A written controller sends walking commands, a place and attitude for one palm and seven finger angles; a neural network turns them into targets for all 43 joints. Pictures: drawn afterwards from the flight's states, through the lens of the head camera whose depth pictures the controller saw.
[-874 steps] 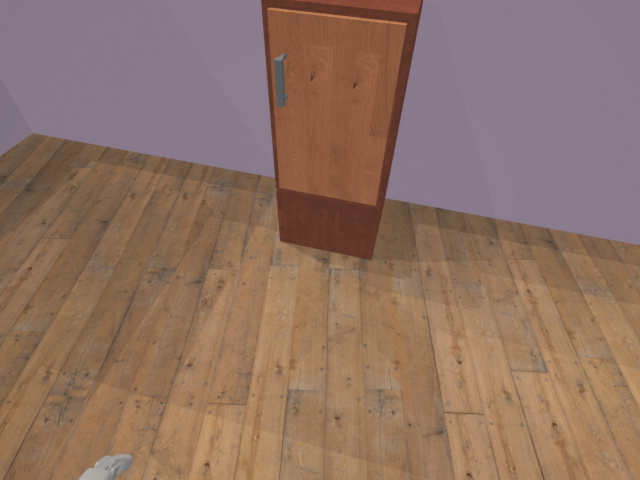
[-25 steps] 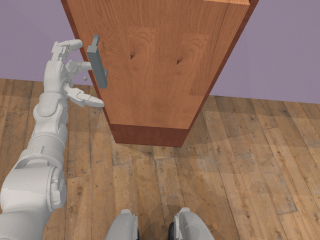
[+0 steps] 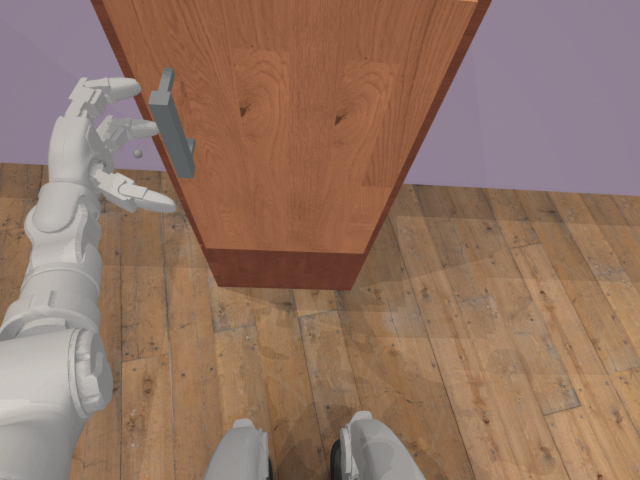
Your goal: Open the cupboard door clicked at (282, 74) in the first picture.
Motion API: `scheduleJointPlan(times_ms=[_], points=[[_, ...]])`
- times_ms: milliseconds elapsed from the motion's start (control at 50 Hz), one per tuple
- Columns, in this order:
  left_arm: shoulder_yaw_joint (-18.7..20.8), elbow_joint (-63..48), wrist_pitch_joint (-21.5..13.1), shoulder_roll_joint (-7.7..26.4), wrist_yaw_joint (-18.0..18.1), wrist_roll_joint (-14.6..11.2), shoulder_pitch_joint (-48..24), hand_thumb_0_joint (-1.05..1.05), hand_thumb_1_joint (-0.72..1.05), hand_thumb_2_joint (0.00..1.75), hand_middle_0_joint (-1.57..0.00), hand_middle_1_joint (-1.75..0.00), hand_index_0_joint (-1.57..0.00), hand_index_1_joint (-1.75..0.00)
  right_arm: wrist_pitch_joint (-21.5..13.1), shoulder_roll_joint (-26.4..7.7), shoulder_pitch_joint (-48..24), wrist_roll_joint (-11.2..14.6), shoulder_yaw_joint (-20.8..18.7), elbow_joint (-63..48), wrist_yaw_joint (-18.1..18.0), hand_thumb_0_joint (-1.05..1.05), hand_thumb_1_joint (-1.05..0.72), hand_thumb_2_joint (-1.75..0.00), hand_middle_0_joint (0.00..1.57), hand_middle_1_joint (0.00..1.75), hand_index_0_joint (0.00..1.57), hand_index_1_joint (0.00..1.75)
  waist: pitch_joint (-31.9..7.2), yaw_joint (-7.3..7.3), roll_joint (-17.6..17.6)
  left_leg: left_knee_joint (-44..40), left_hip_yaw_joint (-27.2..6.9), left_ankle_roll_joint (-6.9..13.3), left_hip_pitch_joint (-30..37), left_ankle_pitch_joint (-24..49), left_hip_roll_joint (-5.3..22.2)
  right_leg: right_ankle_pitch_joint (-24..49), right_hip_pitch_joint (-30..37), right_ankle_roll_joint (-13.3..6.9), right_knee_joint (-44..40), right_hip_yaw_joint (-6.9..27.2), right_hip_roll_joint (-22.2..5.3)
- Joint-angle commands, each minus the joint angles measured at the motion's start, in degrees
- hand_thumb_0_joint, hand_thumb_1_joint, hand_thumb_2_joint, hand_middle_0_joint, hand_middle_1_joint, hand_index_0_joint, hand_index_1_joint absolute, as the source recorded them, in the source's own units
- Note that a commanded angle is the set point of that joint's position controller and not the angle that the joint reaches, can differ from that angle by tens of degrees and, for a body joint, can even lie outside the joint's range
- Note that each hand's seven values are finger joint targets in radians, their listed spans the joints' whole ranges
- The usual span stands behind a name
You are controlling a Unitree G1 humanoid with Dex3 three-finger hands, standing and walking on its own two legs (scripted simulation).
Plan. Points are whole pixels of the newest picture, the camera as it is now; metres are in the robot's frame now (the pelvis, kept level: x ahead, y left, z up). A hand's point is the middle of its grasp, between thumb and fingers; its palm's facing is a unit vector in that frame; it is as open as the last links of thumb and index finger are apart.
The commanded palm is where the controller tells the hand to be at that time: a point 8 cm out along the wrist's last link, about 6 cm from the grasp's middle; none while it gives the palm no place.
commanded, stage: move the hooked fingers beside the handle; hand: left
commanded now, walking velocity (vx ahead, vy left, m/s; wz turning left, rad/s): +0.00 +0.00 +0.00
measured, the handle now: (177, 127) +0.54 +0.16 +0.06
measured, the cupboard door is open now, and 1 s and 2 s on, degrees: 0 0 0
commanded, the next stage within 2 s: slide the fingers in behind the handle in 1.26 s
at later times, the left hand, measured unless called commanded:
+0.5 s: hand (118, 154) +0.48 +0.22 +0.07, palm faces -0.04 -1.00 -0.04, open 14.1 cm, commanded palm +0.47 +0.26 +0.06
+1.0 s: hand (124, 154) +0.48 +0.21 +0.07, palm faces -0.05 -1.00 -0.03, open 14.0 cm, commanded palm +0.47 +0.26 +0.06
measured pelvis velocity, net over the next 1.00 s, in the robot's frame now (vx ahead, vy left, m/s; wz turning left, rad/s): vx -0.01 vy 0.00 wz -0.02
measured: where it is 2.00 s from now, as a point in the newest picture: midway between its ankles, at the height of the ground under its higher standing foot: outside the picture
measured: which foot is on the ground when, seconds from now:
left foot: down 0.00-1.00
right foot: down 0.00-1.00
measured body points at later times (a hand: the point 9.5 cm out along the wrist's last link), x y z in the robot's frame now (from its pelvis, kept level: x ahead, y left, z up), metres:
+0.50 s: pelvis -0.01 +0.00 +0.00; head +0.13 +0.02 +0.43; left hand +0.48 +0.27 +0.07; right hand +0.02 -0.27 -0.11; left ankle +0.00 +0.09 -0.66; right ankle +0.02 -0.12 -0.66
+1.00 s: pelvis -0.01 +0.00 +0.00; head +0.13 +0.02 +0.43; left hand +0.48 +0.27 +0.07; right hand +0.01 -0.27 -0.11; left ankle +0.00 +0.09 -0.66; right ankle +0.02 -0.12 -0.66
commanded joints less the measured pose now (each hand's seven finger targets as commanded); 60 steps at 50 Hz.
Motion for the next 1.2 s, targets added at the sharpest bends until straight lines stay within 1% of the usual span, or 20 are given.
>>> scheduleJointPlan(times_ms=[0,60,180,240,300,380,420,500,580,620,660,760,800,840,900,960,980,1020,1080,1180], points=[[1.0,-12.6,-3.8,11.4,-2.8,-0.6,-23.0,0.0,-0.5,0.3,-0.3,-1.2,-0.3,-1.2,-0.9,-10.4,9.1,0.2,-3.4,-3.4,-0.9,0.0,-0.9,-0.9,0.2,0.3,0.2,0.3,-28.0,-1.05,8.0,-6.6,-3.6,-0.9,23.4,27.6,-0.3,19.4,9.3,-1.6,-5.1,1.0,1.6],[0.1,-13.8,-3.6,10.3,-3.1,-0.6,-21.9,0.0,-0.5,0.3,-0.3,-1.2,-0.3,-1.2,-0.7,-10.3,9.1,0.2,-3.6,-3.3,-0.8,0.0,-0.9,-0.9,0.2,0.3,0.2,0.3,-29.5,-0.89,8.8,-6.6,-4.0,-1.4,26.3,30.4,0.2,19.5,8.1,-1.4,-5.2,0.7,1.7],[3.6,-12.6,-3.0,14.0,-2.8,-1.1,-20.8,0.0,-0.5,0.3,-0.3,-1.2,-0.3,-1.2,-0.5,-10.5,9.1,0.4,-3.6,-3.6,-1.2,0.0,-0.9,-0.9,0.2,0.3,0.2,0.3,-27.5,-0.83,4.2,-6.8,-2.8,-0.5,20.6,26.0,-0.3,20.3,12.2,-0.9,-5.9,1.5,1.7],[6.4,-12.7,-3.4,18.0,-3.0,-0.8,-21.2,0.0,-0.5,0.3,-0.3,-1.2,-0.3,-1.2,-0.4,-10.7,8.7,0.4,-3.2,-3.8,-1.5,0.0,-0.9,-0.9,0.2,0.3,0.2,0.3,-28.1,-0.16,5.9,-6.6,-2.6,-0.5,19.8,25.4,-0.4,20.2,12.9,-1.0,-5.4,1.8,1.6],[6.8,-12.0,-3.4,19.4,-3.3,-0.7,-22.0,0.0,-0.5,0.3,-0.3,-1.2,-0.3,-1.2,-0.6,-10.7,8.8,0.4,-2.8,-4.2,-1.7,0.0,-0.9,-0.9,0.2,0.3,0.2,0.3,-26.2,-0.42,6.0,-6.6,-2.6,-0.3,17.9,24.3,-0.5,19.9,13.1,-1.2,-5.2,2.0,1.6],[7.0,-11.6,-3.2,20.6,-4.3,-0.3,-22.5,0.0,-0.5,0.3,-0.3,-1.2,-0.3,-1.2,-0.8,-11.0,8.7,0.5,-2.9,-4.3,-1.9,0.0,-0.9,-0.9,0.2,0.3,0.2,0.3,-27.6,-0.76,7.1,-6.4,-2.6,-0.4,18.7,23.3,-0.2,18.6,12.1,-1.0,-5.4,2.2,1.6],[7.2,-12.1,-3.5,20.8,-5.3,-0.9,-21.8,0.0,-0.5,0.3,-0.3,-1.2,-0.3,-1.2,-0.9,-11.1,8.9,0.5,-2.9,-4.4,-1.9,0.0,-0.9,-0.9,0.2,0.3,0.2,0.3,-29.7,-0.36,8.0,-6.2,-2.8,-0.6,20.5,25.4,-0.1,19.6,12.4,-1.1,-5.1,2.1,1.7],[3.8,-9.9,-2.1,16.6,-7.0,-1.9,-22.2,0.0,-0.5,0.3,-0.3,-1.2,-0.3,-1.2,-1.0,-11.2,9.0,0.7,-2.9,-4.1,-2.0,0.0,-0.9,-0.9,0.2,0.3,0.2,0.3,-26.6,-1.88,7.2,-6.5,-3.1,-0.4,20.4,23.6,0.0,17.5,9.6,-1.2,-5.6,1.6,1.9],[5.2,-9.1,-1.2,18.9,-6.8,-1.7,-24.0,0.0,-0.5,0.3,-0.3,-1.2,-0.3,-1.2,-1.1,-11.7,9.4,0.6,-2.9,-3.6,-2.3,0.0,-0.9,-0.9,0.2,0.3,0.2,0.3,-25.6,-2.09,4.9,-6.4,-3.3,-0.2,17.5,20.9,0.0,15.7,9.6,-0.9,-5.8,1.8,1.7],[5.8,-13.1,-2.7,19.3,-6.3,-1.7,-24.5,0.0,-0.5,0.3,-0.3,-1.2,-0.3,-1.2,-1.3,-11.5,9.5,0.4,-3.1,-3.8,-2.2,0.0,-0.9,-0.9,0.2,0.3,0.2,0.3,-29.9,-0.86,9.8,-6.4,-3.7,-0.9,22.6,24.7,0.1,16.6,8.5,-1.2,-5.2,1.5,1.6],[5.7,-14.7,-3.5,18.7,-5.6,-1.7,-24.2,0.0,-0.5,0.3,-0.3,-1.2,-0.3,-1.2,-1.4,-11.3,9.5,0.2,-3.2,-3.8,-2.0,0.0,-0.9,-0.9,0.2,0.3,0.2,0.3,-30.9,-0.46,10.0,-6.3,-3.9,-1.2,24.3,26.6,0.2,17.2,8.6,-1.3,-5.1,1.2,1.8],[7.2,-10.0,-2.0,20.7,-4.1,-0.5,-22.4,0.0,-0.5,0.3,-0.3,-1.2,-0.3,-1.2,-0.8,-11.5,9.5,0.5,-2.9,-3.8,-1.9,0.0,-0.9,-0.9,0.2,0.3,0.2,0.3,-26.0,-0.76,7.1,-6.8,-3.3,-0.7,18.8,22.4,0.0,15.7,9.6,-1.1,-5.5,1.4,1.7],[5.4,-11.4,-2.0,18.6,-4.0,-0.2,-23.2,0.0,-0.5,0.3,-0.3,-1.2,-0.3,-1.2,-1.0,-11.2,9.5,0.4,-2.9,-4.4,-1.8,0.0,-0.9,-0.9,0.2,0.3,0.2,0.3,-26.8,-0.94,8.9,-6.9,-3.5,-0.8,20.9,23.8,0.1,15.9,8.4,-1.3,-5.1,1.2,1.8],[6.8,-11.5,-2.2,20.5,-4.0,-0.1,-22.5,0.0,-0.5,0.3,-0.3,-1.2,-0.3,-1.2,-0.9,-11.5,9.5,0.3,-2.9,-4.3,-1.8,0.0,-0.9,-0.9,0.2,0.3,0.2,0.3,-27.6,-0.69,7.5,-6.6,-3.3,-0.7,20.0,23.2,0.1,16.1,9.4,-1.1,-5.4,1.5,1.8],[5.7,-11.7,-2.7,18.9,-4.2,-0.7,-23.7,0.0,-0.5,0.3,-0.3,-1.2,-0.3,-1.2,-1.0,-11.3,9.3,0.3,-2.8,-4.6,-1.9,0.0,-0.9,-0.9,0.2,0.3,0.2,0.3,-26.4,-1.44,7.0,-6.8,-3.3,-0.6,19.8,22.3,0.1,15.5,9.0,-1.2,-5.4,1.4,2.0],[8.0,-10.8,-2.7,21.7,-4.6,-0.9,-23.0,0.0,-0.5,0.3,-0.3,-1.2,-0.3,-1.2,-1.1,-11.6,9.5,0.4,-2.8,-4.4,-2.0,0.0,-0.9,-0.9,0.2,0.3,0.2,0.3,-27.7,-0.88,6.4,-6.7,-3.1,-0.5,18.6,21.6,0.0,15.7,10.6,-1.0,-5.6,1.8,1.8],[7.4,-9.9,-2.5,20.9,-4.9,-0.8,-21.7,0.0,-0.5,0.3,-0.3,-1.2,-0.3,-1.2,-1.0,-11.5,9.4,0.5,-2.8,-4.5,-2.0,0.0,-0.9,-0.9,0.2,0.3,0.2,0.3,-27.3,-0.89,5.1,-6.7,-2.9,-0.4,17.8,21.2,-0.1,15.8,11.2,-1.0,-5.7,1.9,1.8],[6.2,-10.8,-2.7,19.5,-5.3,-1.0,-22.8,0.0,-0.5,0.3,-0.3,-1.2,-0.3,-1.2,-1.1,-11.4,9.5,0.4,-2.8,-4.4,-2.0,0.0,-0.9,-0.9,0.2,0.3,0.2,0.3,-27.8,-0.94,7.5,-6.6,-3.1,-0.6,19.5,22.1,0.0,15.7,9.6,-1.1,-5.4,1.6,1.8],[4.5,-10.1,-2.1,18.0,-5.5,-0.7,-23.7,0.0,-0.5,0.3,-0.3,-1.2,-0.3,-1.2,-1.0,-11.5,9.6,0.5,-2.8,-4.0,-2.0,0.0,-0.9,-0.9,0.2,0.3,0.2,0.3,-25.6,-2.06,6.9,-6.7,-3.3,-0.6,19.4,21.4,0.3,14.7,7.7,-1.0,-5.7,1.4,1.8],[8.0,-11.0,-2.2,22.0,-5.7,-1.4,-23.7,0.0,-0.5,0.3,-0.3,-1.2,-0.3,-1.2,-1.0,-11.6,9.8,0.4,-2.8,-4.1,-2.2,0.0,-0.9,-0.9,0.2,0.3,0.2,0.3,-28.4,-1.12,6.6,-5.9,-2.8,-0.3,18.1,22.5,0.0,16.9,10.7,-0.9,-5.4,2.1,1.8]])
